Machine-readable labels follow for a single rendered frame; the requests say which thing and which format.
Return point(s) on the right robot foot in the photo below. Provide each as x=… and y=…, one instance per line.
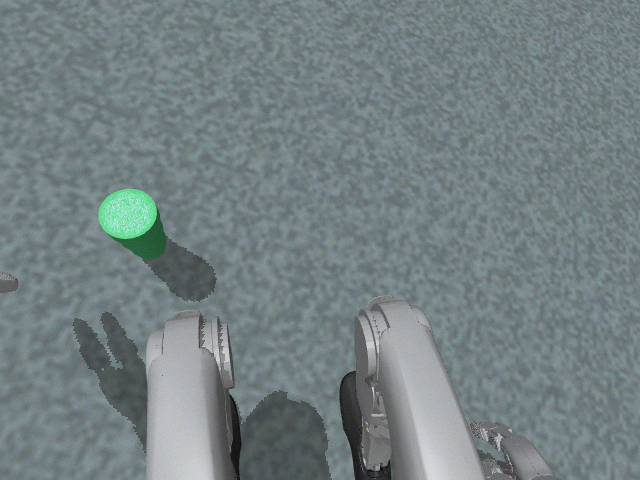
x=352, y=425

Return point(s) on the cup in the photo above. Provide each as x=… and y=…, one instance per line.
x=131, y=217

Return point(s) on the right robot hand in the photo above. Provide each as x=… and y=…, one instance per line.
x=523, y=461

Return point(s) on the left robot hand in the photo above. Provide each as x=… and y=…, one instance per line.
x=8, y=283

